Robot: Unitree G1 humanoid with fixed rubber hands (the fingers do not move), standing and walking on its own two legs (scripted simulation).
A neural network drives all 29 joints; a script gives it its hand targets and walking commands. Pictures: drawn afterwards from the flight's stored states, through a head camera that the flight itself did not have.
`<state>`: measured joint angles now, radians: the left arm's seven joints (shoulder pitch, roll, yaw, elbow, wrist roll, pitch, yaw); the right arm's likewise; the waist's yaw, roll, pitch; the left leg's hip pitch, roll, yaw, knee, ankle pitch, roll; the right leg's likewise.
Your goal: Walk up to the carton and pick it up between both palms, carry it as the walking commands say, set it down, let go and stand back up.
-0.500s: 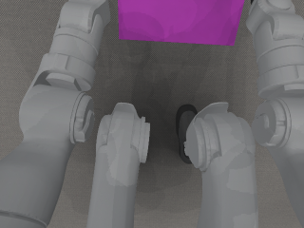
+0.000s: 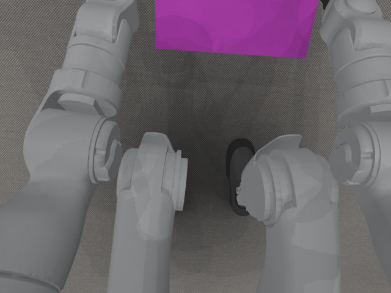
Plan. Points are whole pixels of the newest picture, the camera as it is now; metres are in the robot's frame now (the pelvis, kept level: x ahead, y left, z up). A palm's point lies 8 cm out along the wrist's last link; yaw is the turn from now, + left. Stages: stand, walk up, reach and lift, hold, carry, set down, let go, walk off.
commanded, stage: set down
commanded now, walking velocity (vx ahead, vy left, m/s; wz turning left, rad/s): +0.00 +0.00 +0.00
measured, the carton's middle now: out of the picture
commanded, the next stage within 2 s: none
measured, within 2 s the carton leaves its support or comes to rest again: rests again in 0.06 s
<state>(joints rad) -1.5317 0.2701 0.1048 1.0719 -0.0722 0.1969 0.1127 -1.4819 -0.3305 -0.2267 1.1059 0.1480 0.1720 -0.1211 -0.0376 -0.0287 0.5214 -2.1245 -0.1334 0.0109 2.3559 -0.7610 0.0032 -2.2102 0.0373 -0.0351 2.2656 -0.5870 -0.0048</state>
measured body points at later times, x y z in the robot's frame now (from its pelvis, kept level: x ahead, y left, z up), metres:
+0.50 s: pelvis +0.01 +0.00 -0.01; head +0.39 +0.01 +0.22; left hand +0.57 +0.12 -0.21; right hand +0.55 -0.20 -0.20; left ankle +0.08 +0.10 -0.32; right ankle +0.12 -0.11 -0.32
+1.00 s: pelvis +0.01 +0.00 -0.01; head +0.39 +0.01 +0.22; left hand +0.57 +0.13 -0.21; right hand +0.55 -0.21 -0.20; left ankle +0.08 +0.10 -0.32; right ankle +0.12 -0.11 -0.32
